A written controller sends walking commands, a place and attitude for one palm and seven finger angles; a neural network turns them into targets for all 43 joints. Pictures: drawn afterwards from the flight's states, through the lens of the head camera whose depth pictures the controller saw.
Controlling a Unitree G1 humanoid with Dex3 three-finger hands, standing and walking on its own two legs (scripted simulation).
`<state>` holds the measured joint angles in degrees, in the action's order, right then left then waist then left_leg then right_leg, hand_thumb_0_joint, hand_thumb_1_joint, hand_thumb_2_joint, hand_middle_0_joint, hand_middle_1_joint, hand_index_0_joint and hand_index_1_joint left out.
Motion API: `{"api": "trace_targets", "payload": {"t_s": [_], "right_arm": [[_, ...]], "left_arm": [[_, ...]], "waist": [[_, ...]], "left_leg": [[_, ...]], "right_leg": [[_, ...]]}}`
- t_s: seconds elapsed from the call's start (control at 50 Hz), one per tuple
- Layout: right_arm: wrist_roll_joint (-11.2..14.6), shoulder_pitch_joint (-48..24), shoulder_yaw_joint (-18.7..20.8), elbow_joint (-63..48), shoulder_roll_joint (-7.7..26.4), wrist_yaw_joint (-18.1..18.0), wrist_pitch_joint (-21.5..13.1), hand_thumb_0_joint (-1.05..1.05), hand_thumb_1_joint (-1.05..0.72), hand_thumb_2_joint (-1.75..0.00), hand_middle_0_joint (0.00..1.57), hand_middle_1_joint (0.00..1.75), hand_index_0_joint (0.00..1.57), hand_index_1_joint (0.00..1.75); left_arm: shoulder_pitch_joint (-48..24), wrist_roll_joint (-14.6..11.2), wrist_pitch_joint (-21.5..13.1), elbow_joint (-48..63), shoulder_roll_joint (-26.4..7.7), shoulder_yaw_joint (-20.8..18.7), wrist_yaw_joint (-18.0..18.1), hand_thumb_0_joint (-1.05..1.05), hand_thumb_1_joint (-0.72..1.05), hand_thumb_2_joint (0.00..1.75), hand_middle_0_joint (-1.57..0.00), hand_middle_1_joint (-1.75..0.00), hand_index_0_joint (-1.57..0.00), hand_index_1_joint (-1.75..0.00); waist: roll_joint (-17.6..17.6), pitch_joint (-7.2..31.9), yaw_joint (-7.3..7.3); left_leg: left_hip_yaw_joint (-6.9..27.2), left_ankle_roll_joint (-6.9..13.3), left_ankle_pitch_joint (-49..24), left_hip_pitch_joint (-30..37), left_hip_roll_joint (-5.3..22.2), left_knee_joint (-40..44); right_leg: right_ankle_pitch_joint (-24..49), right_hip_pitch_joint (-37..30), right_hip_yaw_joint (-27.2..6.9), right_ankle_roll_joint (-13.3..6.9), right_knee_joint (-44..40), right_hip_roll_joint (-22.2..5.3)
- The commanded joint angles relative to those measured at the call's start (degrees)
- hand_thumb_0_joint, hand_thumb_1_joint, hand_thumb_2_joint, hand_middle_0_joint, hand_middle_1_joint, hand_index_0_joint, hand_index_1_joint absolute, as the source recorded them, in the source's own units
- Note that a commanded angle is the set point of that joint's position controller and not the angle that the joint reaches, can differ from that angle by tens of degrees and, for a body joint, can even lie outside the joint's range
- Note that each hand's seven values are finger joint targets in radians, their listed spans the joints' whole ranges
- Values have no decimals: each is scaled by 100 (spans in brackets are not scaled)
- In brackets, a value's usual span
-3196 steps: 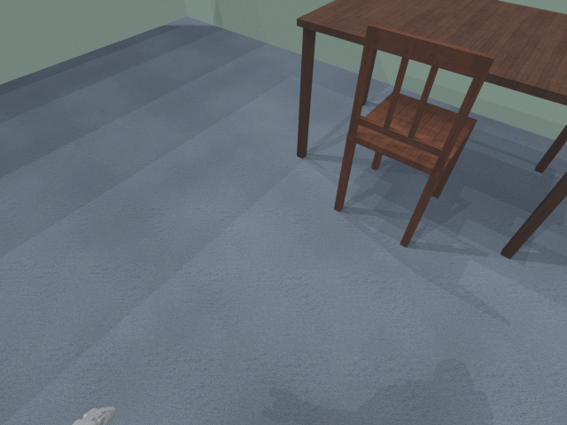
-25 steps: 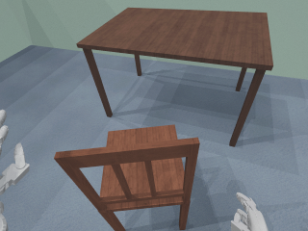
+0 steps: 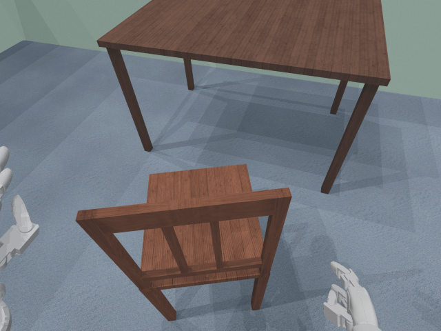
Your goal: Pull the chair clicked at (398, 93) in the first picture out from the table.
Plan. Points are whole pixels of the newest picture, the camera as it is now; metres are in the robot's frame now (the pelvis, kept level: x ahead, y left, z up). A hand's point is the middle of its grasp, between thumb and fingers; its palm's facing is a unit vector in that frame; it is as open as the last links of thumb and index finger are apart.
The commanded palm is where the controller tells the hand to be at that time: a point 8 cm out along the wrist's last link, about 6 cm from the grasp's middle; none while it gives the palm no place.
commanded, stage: step back with the hand held close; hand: left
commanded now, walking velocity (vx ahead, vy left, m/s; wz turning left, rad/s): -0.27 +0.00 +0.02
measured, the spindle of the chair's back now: (176, 250) +0.30 +0.15 -0.11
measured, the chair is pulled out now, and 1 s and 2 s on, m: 0.55 0.55 0.55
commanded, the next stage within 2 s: stop stepping back and stand still in 1.76 s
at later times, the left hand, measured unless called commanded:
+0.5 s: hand (25, 264) +0.16 +0.26 +0.16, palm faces +0.47 -0.75 -0.46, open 7.4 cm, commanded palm +0.10 +0.30 +0.18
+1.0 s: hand (4, 297) +0.12 +0.26 +0.16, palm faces +0.50 -0.74 -0.46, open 7.4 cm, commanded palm +0.05 +0.30 +0.18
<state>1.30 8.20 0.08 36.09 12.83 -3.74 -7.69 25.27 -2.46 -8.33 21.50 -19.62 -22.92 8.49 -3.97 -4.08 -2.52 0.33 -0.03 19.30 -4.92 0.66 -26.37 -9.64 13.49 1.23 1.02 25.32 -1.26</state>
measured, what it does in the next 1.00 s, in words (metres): shifts its weight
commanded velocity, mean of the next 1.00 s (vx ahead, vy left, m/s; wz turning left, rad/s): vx -0.32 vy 0.00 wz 0.03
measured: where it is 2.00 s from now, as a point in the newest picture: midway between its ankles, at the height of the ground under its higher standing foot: outside the picture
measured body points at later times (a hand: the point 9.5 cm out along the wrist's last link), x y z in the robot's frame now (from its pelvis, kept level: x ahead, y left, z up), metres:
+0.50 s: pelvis -0.04 +0.00 -0.01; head -0.03 -0.01 +0.44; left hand +0.13 +0.30 +0.18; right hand +0.14 -0.23 -0.10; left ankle -0.05 +0.12 -0.74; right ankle +0.04 -0.13 -0.74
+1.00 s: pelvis -0.08 -0.01 -0.02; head -0.06 -0.01 +0.43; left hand +0.09 +0.30 +0.18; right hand +0.09 -0.25 -0.11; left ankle -0.06 +0.12 -0.73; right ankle +0.04 -0.13 -0.74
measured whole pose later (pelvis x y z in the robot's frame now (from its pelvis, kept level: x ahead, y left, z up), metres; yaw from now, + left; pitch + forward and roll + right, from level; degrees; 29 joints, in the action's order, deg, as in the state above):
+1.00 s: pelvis -0.08 -0.01 -0.02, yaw +1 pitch +0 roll +0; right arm 0.4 10.7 1.7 36.5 12.1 -4.2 -4.5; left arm 28.2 -0.3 -10.6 28.3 -21.6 -23.6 11.2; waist -0.2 -1.5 -0.8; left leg 0.8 1.0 22.8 -21.6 -0.4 -39.6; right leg -5.2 26.6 1.0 0.4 31.0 -2.0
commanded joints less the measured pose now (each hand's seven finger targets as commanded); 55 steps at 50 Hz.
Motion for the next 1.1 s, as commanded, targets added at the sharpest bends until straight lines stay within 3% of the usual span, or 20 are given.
{"api": "trace_targets", "payload": {"t_s": [0.0, 0.06, 0.12, 0.16, 0.22, 0.3, 0.38, 0.44, 0.52, 0.56, 0.62, 0.7, 0.74, 0.76, 0.82, 0.9, 0.94, 1.0, 1.04, 1.08], "right_arm": [[-44, -497, 304, -946, 631, -6, -106, 0, -90, -90, 20, 30, 20, 30], [-38, -572, 374, -991, 580, 4, 17, 0, -90, -90, 20, 30, 20, 30], [-22, -566, 405, -1063, 508, -16, 112, 0, -90, -90, 20, 30, 20, 30], [-4, -596, 443, -1037, 504, -42, 133, 0, -90, -90, 20, 30, 20, 30], [-34, -534, 428, -1037, 466, -69, 133, 0, -90, -90, 20, 30, 20, 30], [-51, -458, 411, -977, 475, -105, 82, 0, -90, -90, 20, 30, 20, 30], [-27, -262, 378, -986, 501, -150, 112, 0, -90, -90, 20, 30, 20, 30], [-60, -190, 363, -1006, 515, -150, 168, 0, -90, -90, 20, 30, 20, 30], [-63, -268, 288, -1053, 526, -176, 221, 0, -90, -90, 20, 30, 20, 30], [-44, -354, 308, -1052, 564, -212, 207, 0, -90, -90, 20, 30, 20, 30], [-12, -322, 304, -1174, 599, -197, 104, 0, -90, -90, 20, 30, 20, 30], [-17, -323, 382, -1102, 622, -181, 24, 0, -90, -90, 20, 30, 20, 30], [-31, -343, 401, -1088, 649, -166, -40, 0, -90, -90, 20, 30, 20, 30], [9, -364, 440, -1056, 636, -178, -65, 0, -90, -90, 20, 30, 20, 30], [4, -196, 464, -1017, 643, -157, -65, 0, -90, -90, 20, 30, 20, 30], [-90, -132, 437, -900, 629, -103, -33, 0, -90, -90, 20, 30, 20, 30], [-131, -183, 402, -848, 613, -69, 19, 0, -90, -90, 20, 30, 20, 30], [-130, -219, 376, -830, 610, -61, 131, 0, -90, -90, 20, 30, 20, 30], [-116, -291, 384, -896, 652, -66, 139, 0, -90, -90, 20, 30, 20, 30], [-71, -378, 400, -993, 629, -91, 50, 0, -90, -90, 20, 30, 20, 30]], "left_arm": [[351, 51, -424, 1444, -1134, -676, 88, 0, 90, 90, -20, -30, -20, -30], [674, 79, -410, 1680, -1311, -871, 139, 0, 90, 90, -20, -30, -20, -30], [846, 57, -425, 1919, -1410, -1007, 171, 0, 90, 90, -20, -30, -20, -30], [858, 56, -421, 2000, -1553, -1138, 206, 0, 90, 90, -20, -30, -20, -30], [888, 19, -397, 1988, -1373, -1020, 211, 0, 90, 90, -20, -30, -20, -30], [732, 12, -348, 1869, -1282, -887, 238, 0, 90, 90, -20, -30, -20, -30], [320, 26, -260, 1745, -1199, -669, 258, 0, 90, 90, -20, -30, -20, -30], [159, 75, -238, 1685, -1321, -671, 295, 0, 90, 90, -20, -30, -20, -30], [276, 93, -283, 1809, -1504, -849, 361, 0, 90, 90, -20, -30, -20, -30], [390, 114, -344, 1889, -1698, -1054, 409, 0, 90, 90, -20, -30, -20, -30], [443, 142, -437, 2178, -1572, -1048, 413, 0, 90, 90, -20, -30, -20, -30], [651, 115, -446, 2162, -1529, -1024, 392, 0, 90, 90, -20, -30, -20, -30], [573, 164, -501, 1996, -1471, -1087, 374, 0, 90, 90, -20, -30, -20, -30], [539, 192, -485, 1820, -1454, -1104, 385, 0, 90, 90, -20, -30, -20, -30], [263, 203, -523, 1758, -1390, -997, 358, 0, 90, 90, -20, -30, -20, -30], [-31, 181, -518, 1747, -1457, -821, 364, 0, 90, 90, -20, -30, -20, -30], [5, 170, -489, 1738, -1504, -806, 381, 0, 90, 90, -20, -30, -20, -30], [345, 156, -540, 1944, -1589, -938, 409, 0, 90, 90, -20, -30, -20, -30], [533, 167, -632, 2193, -1625, -1092, 417, 0, 90, 90, -20, -30, -20, -30], [652, 216, -695, 2400, -1604, -1221, 402, 0, 90, 90, -20, -30, -20, -30]], "waist": [[-86, 1109, 153], [-71, 1519, 168], [78, 1605, 177], [-70, 1564, 189], [-290, 1290, 188], [-459, 912, 188], [227, 632, 245], [971, 564, 265], [814, 743, 213], [276, 810, 200], [-237, 940, 186], [-193, 1211, 175], [-560, 1033, 170], [-527, 817, 165], [141, 537, 202], [1089, 443, 238], [1296, 625, 245], [927, 1027, 263], [107, 1123, 278], [-719, 1254, 253]], "left_leg": [[142, 178, -2078, -513, 424, 528], [194, 129, -3145, -415, 531, 326], [259, 98, -3523, -506, 613, 227], [311, 124, -3537, -603, 685, 292], [385, 186, -3426, -909, 847, 381], [376, 289, -2488, -1564, 950, 405], [245, 168, -713, -1981, 510, 93], [139, 116, 281, -1559, 106, -410], [229, 215, 658, -1494, 150, -145], [384, 297, 919, -1823, 326, 258], [610, 412, 1060, -2756, 597, 730], [519, 351, -244, -2629, 607, 420], [660, 496, 731, -3576, 808, 721], [709, 544, 1168, -3958, 871, 822], [585, 469, 1528, -3967, 623, 378], [237, 245, 1341, -2529, 68, -733], [177, 212, 1084, -1946, 0, -1051], [352, 275, 911, -1767, 121, -429], [706, 406, 938, -2372, 472, 330], [1066, 628, 809, -3505, 1081, 845]], "right_leg": [[2035, -1134, -410, -171, 51, -498], [2824, -1304, -310, -164, 318, -543], [2760, -1191, -253, -155, 514, -504], [2356, -1099, -217, -146, 640, -466], [1381, -809, -117, -107, 892, -361], [884, -762, -199, -104, 996, -366], [1436, -701, -669, -206, 406, -534], [36, 138, -1214, -355, -617, -865], [-1670, 374, -1057, -257, -972, -783], [-1771, 77, -913, -155, -765, -580], [-938, -865, -537, -23, 104, -297], [855, -1135, -469, -24, 540, -323], [579, -1590, -470, 12, 1087, -255], [431, -1697, -464, 16, 1228, -204], [32, -1169, -828, -89, 915, -338], [-1796, 593, -1563, -369, -840, -903], [-2387, 978, -1524, -439, -1305, -1106], [-1923, 654, -1069, -334, -985, -916], [-1284, -6, -670, -135, -127, -471], [-98, -1160, -230, 10, 1317, -44]]}}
